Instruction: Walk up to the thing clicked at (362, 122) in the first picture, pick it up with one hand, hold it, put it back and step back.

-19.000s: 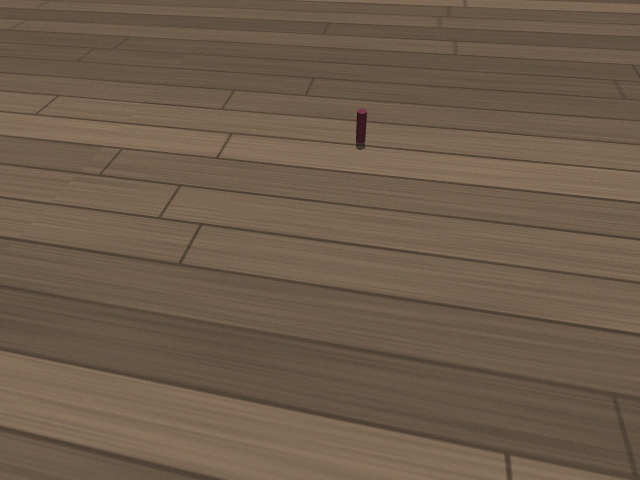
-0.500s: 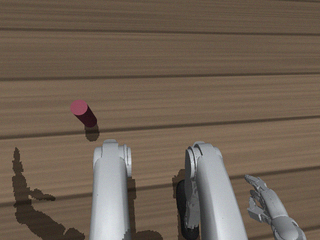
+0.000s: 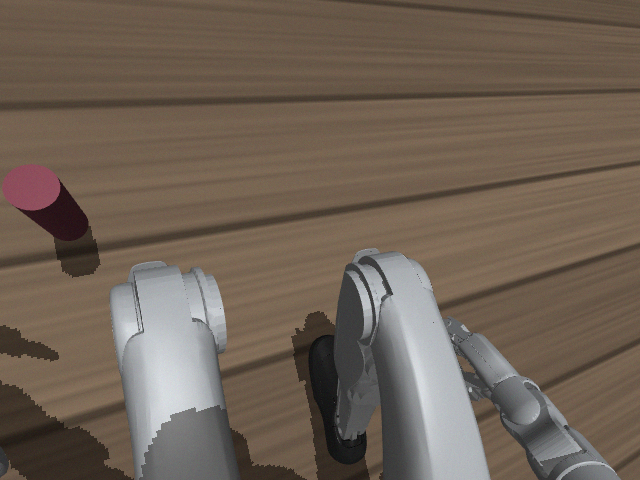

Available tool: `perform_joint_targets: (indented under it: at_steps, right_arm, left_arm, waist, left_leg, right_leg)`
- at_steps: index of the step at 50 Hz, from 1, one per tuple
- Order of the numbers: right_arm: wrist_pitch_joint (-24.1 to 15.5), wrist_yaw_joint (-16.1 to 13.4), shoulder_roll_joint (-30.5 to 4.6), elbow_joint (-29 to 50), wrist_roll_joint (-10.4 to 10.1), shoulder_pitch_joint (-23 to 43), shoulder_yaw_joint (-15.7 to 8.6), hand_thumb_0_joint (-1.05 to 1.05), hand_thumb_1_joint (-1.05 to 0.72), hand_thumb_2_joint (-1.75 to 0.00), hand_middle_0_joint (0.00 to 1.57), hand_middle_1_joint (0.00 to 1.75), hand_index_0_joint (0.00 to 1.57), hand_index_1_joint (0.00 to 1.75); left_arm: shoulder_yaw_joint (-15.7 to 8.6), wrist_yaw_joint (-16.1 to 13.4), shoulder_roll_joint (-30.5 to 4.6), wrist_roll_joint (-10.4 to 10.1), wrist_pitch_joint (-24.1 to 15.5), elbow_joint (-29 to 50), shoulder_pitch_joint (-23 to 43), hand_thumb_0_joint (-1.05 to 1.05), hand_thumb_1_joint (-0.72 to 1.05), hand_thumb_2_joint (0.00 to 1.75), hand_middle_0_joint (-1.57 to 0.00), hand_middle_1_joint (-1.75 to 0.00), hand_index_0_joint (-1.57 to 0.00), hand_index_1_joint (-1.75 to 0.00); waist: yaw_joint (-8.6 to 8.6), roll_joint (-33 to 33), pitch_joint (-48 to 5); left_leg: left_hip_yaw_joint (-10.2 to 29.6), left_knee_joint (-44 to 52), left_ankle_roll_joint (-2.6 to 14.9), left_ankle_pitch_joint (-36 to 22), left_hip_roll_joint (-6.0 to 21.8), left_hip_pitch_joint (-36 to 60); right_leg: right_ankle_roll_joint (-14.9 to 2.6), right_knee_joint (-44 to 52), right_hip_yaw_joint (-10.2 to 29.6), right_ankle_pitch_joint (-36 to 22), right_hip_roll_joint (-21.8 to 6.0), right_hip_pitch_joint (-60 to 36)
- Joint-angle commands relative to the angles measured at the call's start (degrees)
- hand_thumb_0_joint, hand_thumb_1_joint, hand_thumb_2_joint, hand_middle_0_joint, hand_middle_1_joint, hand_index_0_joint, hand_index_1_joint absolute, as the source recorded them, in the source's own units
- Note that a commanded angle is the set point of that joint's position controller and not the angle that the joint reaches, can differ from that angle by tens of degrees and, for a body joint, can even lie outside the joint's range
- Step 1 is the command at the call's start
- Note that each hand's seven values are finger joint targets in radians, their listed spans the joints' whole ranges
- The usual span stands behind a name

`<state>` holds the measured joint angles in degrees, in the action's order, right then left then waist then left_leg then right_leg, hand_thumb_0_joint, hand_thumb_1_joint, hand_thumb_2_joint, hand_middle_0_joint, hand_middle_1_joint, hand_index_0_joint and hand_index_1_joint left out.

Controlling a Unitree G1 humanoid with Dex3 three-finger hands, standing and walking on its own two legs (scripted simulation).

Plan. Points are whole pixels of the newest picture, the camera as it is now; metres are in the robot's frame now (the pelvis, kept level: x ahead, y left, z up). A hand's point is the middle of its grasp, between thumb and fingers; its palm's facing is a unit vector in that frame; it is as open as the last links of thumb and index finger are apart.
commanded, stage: close in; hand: left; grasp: from the side
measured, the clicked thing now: (53, 208) +0.41 +0.30 -0.21
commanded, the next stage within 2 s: rest palm in 0.66 s
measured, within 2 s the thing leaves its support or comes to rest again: leaves its support in 1.86 s
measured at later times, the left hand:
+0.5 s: hand (20, 228) +0.37 +0.32 -0.16, palm faces +0.24 -0.97 +0.01, open 17.7 cm
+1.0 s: hand (46, 213) +0.39 +0.30 -0.18, palm faces +0.32 -0.95 +0.01, open 15.4 cm
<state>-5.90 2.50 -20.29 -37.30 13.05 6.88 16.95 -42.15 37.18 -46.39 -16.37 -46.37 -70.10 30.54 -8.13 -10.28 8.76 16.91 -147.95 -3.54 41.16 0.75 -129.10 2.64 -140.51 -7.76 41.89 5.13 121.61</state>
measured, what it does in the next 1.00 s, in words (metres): stands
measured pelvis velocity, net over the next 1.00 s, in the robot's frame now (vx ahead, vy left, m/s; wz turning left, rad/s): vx -0.02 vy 0.01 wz -0.07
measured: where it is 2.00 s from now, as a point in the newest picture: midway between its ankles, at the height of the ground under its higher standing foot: (260, 439)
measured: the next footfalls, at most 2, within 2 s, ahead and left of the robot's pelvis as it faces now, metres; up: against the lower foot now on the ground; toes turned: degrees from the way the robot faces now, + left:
none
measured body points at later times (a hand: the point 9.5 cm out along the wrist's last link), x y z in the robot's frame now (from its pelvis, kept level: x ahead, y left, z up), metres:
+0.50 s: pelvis -0.02 +0.01 -0.02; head +0.18 +0.18 +0.34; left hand +0.35 +0.37 -0.16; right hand +0.17 -0.24 -0.05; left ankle +0.07 +0.14 -0.26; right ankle +0.10 -0.13 -0.26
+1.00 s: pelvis -0.02 +0.01 -0.02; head +0.20 +0.19 +0.33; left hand +0.37 +0.35 -0.17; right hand +0.16 -0.23 -0.05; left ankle +0.07 +0.14 -0.26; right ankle +0.10 -0.13 -0.26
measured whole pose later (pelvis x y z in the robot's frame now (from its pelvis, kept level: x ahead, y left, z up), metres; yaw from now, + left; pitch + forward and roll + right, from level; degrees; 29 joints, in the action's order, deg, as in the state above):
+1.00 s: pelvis -0.02 +0.01 -0.02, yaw -4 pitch +11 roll -17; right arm -0.2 8.2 -21.0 -32.9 20.2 9.9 27.0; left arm -30.6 6.8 -44.7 -8.8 -63.1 -79.3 31.9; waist -12.1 -14.7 15.4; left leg 23.0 -153.3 -2.1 39.8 0.4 -126.9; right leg 3.8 -140.5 -12.2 38.4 7.3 117.2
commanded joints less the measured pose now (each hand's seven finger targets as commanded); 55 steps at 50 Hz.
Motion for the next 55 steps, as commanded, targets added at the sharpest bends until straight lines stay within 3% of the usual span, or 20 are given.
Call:
perform_joint_targets:
  at_steps: [1, 4, 6, 7, 9, 11, 12, 13, 14, 17, 20, 21, 26, 32, 36, 40, 41, 44, 51, 55]
  right_arm:
    - [-0.2, -0.4, -18.5, 4.0, 0.0, -3.6, -4.0, 0.00, -0.93, -0.91, 0.20, 0.30, 0.20, 0.30]
    - [0.7, 0.2, -18.2, 4.4, 0.7, -1.3, -2.0, 0.00, -0.92, -0.90, 0.20, 0.30, 0.20, 0.30]
    - [0.9, 0.5, -18.9, 5.1, 1.2, 0.1, -1.6, 0.00, -0.92, -0.90, 0.20, 0.30, 0.20, 0.30]
    - [1.1, 0.7, -19.0, 5.0, 1.3, 0.5, -1.4, 0.00, -0.92, -0.90, 0.20, 0.30, 0.20, 0.30]
    - [1.2, 1.2, -18.6, 4.9, 1.6, 0.7, -0.8, 0.00, -0.93, -0.90, 0.20, 0.30, 0.20, 0.30]
    - [1.4, 1.3, -19.4, 5.0, 2.0, 1.1, -0.9, 0.00, -0.93, -0.90, 0.20, 0.30, 0.20, 0.30]
    - [1.5, 1.4, -20.0, 6.7, 2.3, 2.1, -0.9, 0.00, -0.93, -0.90, 0.20, 0.30, 0.20, 0.30]
    - [1.7, 1.6, -19.8, 5.6, 2.6, 1.5, -1.1, 0.00, -0.94, -0.91, 0.20, 0.30, 0.20, 0.30]
    - [1.8, 1.7, -20.4, 6.1, 2.9, 1.5, -1.2, 0.00, -0.93, -0.90, 0.20, 0.30, 0.20, 0.30]
    - [2.1, 2.2, -20.1, 6.1, 3.9, 2.0, -1.2, 0.00, -0.94, -0.91, 0.20, 0.30, 0.20, 0.30]
    - [2.4, 2.7, -20.7, 4.6, 4.4, 0.5, -1.5, 0.00, -0.94, -0.91, 0.20, 0.30, 0.20, 0.30]
    - [2.5, 2.9, -20.8, 4.9, 4.4, 1.0, -1.1, 0.00, -0.93, -0.91, 0.20, 0.30, 0.20, 0.30]
    - [3.2, 3.9, -21.1, 5.6, 4.6, 1.3, 0.1, 0.00, -0.92, -0.90, 0.20, 0.30, 0.20, 0.30]
    - [4.7, 4.1, -20.4, 6.3, 6.2, 2.8, 1.8, 0.00, -0.90, -0.90, 0.20, 0.30, 0.20, 0.30]
    - [5.4, 4.2, -20.7, 6.3, 7.4, 2.6, 2.1, 0.00, -0.90, -0.90, 0.20, 0.30, 0.20, 0.30]
    - [5.5, 4.4, -20.9, 6.2, 7.5, 2.8, 2.1, 0.00, -0.90, -0.91, 0.20, 0.30, 0.20, 0.30]
    - [5.5, 4.4, -21.2, 6.0, 7.4, 2.3, 1.9, 0.00, -0.90, -0.90, 0.20, 0.30, 0.20, 0.30]
    - [5.5, 4.7, -21.2, 6.3, 7.0, 2.5, 2.6, 0.00, -0.89, -0.90, 0.20, 0.30, 0.20, 0.30]
    - [6.3, 4.8, -20.9, 6.4, 7.2, 2.4, 3.7, 0.00, -0.87, -0.90, 0.20, 0.30, 0.20, 0.30]
    - [6.9, 4.7, -20.9, 6.8, 7.8, 2.8, 4.0, 0.00, -0.87, -0.89, 0.20, 0.30, 0.20, 0.30]
  left_arm:
    - [1.2, -1.9, -11.5, -1.3, -5.4, 4.2, 8.5, 0.00, -0.61, 0.00, -0.07, -0.07, -0.07, -0.07]
    - [2.1, -4.9, -10.8, -0.5, -7.7, -1.1, 5.4, 0.00, -0.61, 0.02, -0.07, -0.09, -0.07, -0.09]
    - [-2.2, -7.8, -16.7, 0.3, -10.4, 2.9, 6.6, 0.00, -0.61, 0.02, -0.07, -0.10, -0.07, -0.09]
    - [-2.4, -9.1, -17.4, 1.0, -11.3, 4.0, 7.2, 0.00, -0.61, 0.02, -0.07, -0.10, -0.08, -0.09]
    - [-0.5, -11.5, -13.8, 2.0, -12.6, 3.6, 5.6, 0.00, -0.61, 0.02, -0.07, -0.10, -0.07, -0.10]
    - [0.0, -13.7, -14.0, 3.3, -13.8, 5.6, 7.7, 0.00, -0.61, 0.02, -0.07, -0.09, -0.07, -0.09]
    - [-1.4, -14.8, -15.5, 3.8, -14.2, 7.2, 8.2, 0.00, -0.61, 0.02, -0.07, -0.09, -0.07, -0.08]
    - [1.0, -15.4, -12.1, 4.2, -14.3, 5.9, 7.5, 0.00, -0.61, 0.01, -0.07, -0.08, -0.07, -0.08]
    - [-0.1, -16.5, -14.7, 4.9, -14.6, 7.4, 8.7, 0.00, -0.60, 0.01, -0.07, -0.08, -0.07, -0.08]
    - [8.5, -17.5, -6.0, 5.3, -14.7, 5.6, 11.0, 0.00, -0.60, 0.01, -0.07, -0.08, -0.07, -0.07]
    - [11.0, -18.4, -5.1, 5.3, -15.0, 4.7, 9.9, 0.00, -0.61, 0.00, -0.06, -0.06, -0.07, -0.05]
    - [13.3, -18.6, -2.9, 5.0, -15.3, 3.2, 10.6, 0.00, -0.61, 0.00, -0.06, -0.05, -0.06, -0.05]
    - [9.9, -22.5, -4.2, 3.5, -17.3, -0.7, 9.4, 0.00, -0.61, 0.02, -0.05, -0.06, -0.06, -0.05]
    - [5.9, -27.1, -10.6, 7.0, -20.3, -1.8, 9.3, 0.00, -0.51, 0.09, -0.05, -0.06, -0.05, -0.06]
    - [5.8, -28.4, -11.8, 8.9, -21.7, 1.1, 10.5, 0.00, -0.40, 0.11, -0.04, -0.06, -0.04, -0.06]
    - [10.9, -28.7, -7.0, 8.7, -21.4, 2.5, 12.5, 0.00, -0.36, 0.16, -0.10, -0.06, -0.07, -0.08]
    - [10.4, -29.0, -6.6, 8.3, -20.8, 0.3, 10.5, 0.00, -0.37, 0.15, -0.12, -0.07, -0.09, -0.09]
    - [13.3, -29.1, -4.4, 7.6, -20.5, -0.5, 12.1, 0.00, -0.19, 0.28, -0.29, -0.25, -0.28, -0.26]
    - [9.8, -32.2, -8.6, 7.9, -20.8, -3.3, 11.7, 0.00, -0.02, 0.43, -0.40, -0.38, -0.39, -0.38]
    - [9.3, -33.5, -9.8, 9.2, -21.8, -2.8, 12.8, 0.00, 0.17, 0.54, -0.48, -0.46, -0.47, -0.47]
  waist:
    - [-2.58, 20.4, -36.7]
    - [-2.06, 19.9, -33.0]
    - [-0.18, 21.8, -33.0]
    - [0.06, 22.4, -32.6]
    - [-0.43, 23.8, -30.4]
    - [-1.17, 28.0, -29.4]
    - [-1.47, 29.2, -29.7]
    - [-2.41, 29.7, -29.8]
    - [-2.65, 30.4, -30.1]
    - [-6.53, 28.1, -27.9]
    - [-7.57, 26.4, -28.3]
    - [-8.65, 25.0, -26.9]
    - [-7.04, 21.7, -24.5]
    - [-5.58, 25.7, -23.2]
    - [-6.71, 29.5, -25.0]
    - [-9.40, 28.1, -25.8]
    - [-9.12, 27.0, -25.6]
    - [-10.38, 25.2, -25.1]
    - [-8.46, 24.3, -23.4]
    - [-8.89, 25.7, -22.8]
  left_leg:
    - [-6.1, 13.0, 2.69, -15.2, 3.2, 25.5]
    - [-6.3, 12.5, 2.87, -9.9, 3.2, 22.6]
    - [-6.5, 12.5, 2.81, -8.1, 3.1, 22.3]
    - [-6.7, 12.9, 2.79, -7.0, 3.1, 22.2]
    - [-6.6, 13.8, 2.56, -4.6, 3.3, 21.9]
    - [-6.1, 15.4, 1.90, -3.9, 3.5, 24.0]
    - [-5.7, 15.6, 1.79, -4.4, 3.6, 24.3]
    - [-5.6, 15.5, 1.46, -5.1, 3.6, 25.6]
    - [-5.2, 15.4, 1.50, -5.1, 3.7, 25.4]
    - [-4.1, 15.0, 1.42, -4.8, 3.7, 25.4]
    - [-3.2, 14.2, 1.34, -6.2, 3.1, 26.3]
    - [-2.7, 14.1, 1.44, -5.8, 2.9, 25.3]
    - [-1.1, 14.7, 1.54, -3.8, 2.6, 23.5]
    - [-1.9, 14.6, 1.41, -5.0, 3.2, 23.8]
    - [-1.9, 14.7, 1.03, -6.8, 3.6, 26.1]
    - [-1.7, 13.9, 1.36, -6.6, 3.4, 25.9]
    - [-1.6, 13.7, 1.42, -6.5, 3.3, 25.8]
    - [-0.4, 14.1, 1.37, -6.3, 3.2, 25.5]
    - [-0.2, 13.8, 1.58, -5.9, 3.4, 24.0]
    - [-0.2, 14.0, 1.40, -6.4, 3.8, 24.5]
  right_leg:
    - [-3.51, 10.9, -7.4, -16.3, 0.5, -15.9]
    - [-3.40, 11.0, -7.9, -12.1, 0.9, -15.8]
    - [-3.51, 10.9, -8.0, -11.0, 1.2, -16.3]
    - [-3.49, 11.0, -7.9, -10.2, 1.3, -16.5]
    - [-3.55, 10.8, -8.3, -8.5, 1.4, -15.8]
    - [-3.71, 9.7, -9.1, -8.4, 1.4, -14.1]
    - [-3.75, 9.2, -9.6, -9.2, 1.5, -14.1]
    - [-3.74, 8.9, -9.7, -9.9, 1.3, -13.9]
    - [-3.84, 8.8, -9.8, -10.4, 1.4, -13.8]
    - [-3.64, 9.3, -10.2, -10.9, 1.2, -12.2]
    - [-3.33, 9.5, -10.3, -12.6, 1.5, -12.7]
    - [-3.16, 9.4, -10.7, -12.4, 1.5, -12.2]
    - [-3.06, 9.5, -11.6, -10.3, 1.9, -12.7]
    - [-3.43, 9.1, -10.9, -10.7, 2.2, -14.1]
    - [-3.51, 8.8, -11.0, -12.4, 2.3, -15.3]
    - [-3.13, 9.6, -11.1, -13.9, 2.4, -15.8]
    - [-3.06, 9.7, -11.2, -14.0, 2.4, -15.6]
    - [-2.86, 9.6, -12.3, -13.7, 2.5, -15.2]
    - [-2.95, 10.0, -12.4, -13.0, 3.0, -15.9]
    - [-2.90, 10.0, -12.6, -13.2, 2.9, -16.3]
